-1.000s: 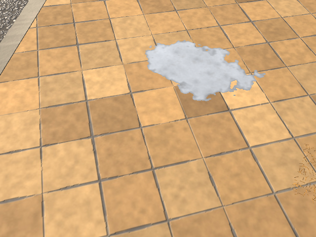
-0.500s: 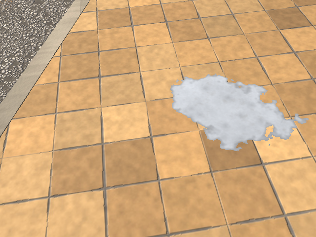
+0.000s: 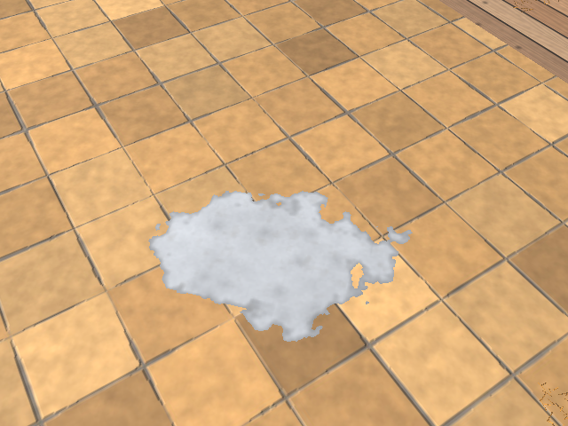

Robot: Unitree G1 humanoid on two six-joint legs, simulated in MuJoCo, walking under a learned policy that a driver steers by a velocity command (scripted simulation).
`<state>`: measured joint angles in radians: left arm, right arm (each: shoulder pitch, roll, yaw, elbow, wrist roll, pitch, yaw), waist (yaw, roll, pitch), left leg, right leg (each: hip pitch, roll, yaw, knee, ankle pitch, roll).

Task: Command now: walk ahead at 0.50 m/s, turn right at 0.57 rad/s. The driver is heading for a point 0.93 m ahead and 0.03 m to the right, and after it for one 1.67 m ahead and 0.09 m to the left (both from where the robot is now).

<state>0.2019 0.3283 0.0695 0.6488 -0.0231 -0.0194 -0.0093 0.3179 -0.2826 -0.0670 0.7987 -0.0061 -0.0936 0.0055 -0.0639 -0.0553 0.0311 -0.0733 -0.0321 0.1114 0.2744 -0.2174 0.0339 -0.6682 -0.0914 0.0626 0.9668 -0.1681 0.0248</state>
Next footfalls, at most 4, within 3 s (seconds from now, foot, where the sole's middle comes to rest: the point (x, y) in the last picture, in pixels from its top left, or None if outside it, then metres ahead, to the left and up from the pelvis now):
0.22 right None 0.28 -0.15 -0.78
0.76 left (270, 366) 0.63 0.01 -0.78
1.24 right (339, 271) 0.90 -0.20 -0.78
1.76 left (217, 222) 1.09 0.14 -0.78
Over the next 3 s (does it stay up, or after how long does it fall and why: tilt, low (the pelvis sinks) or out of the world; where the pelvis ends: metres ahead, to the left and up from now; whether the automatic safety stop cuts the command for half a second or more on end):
stays up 1.59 0.20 -0.01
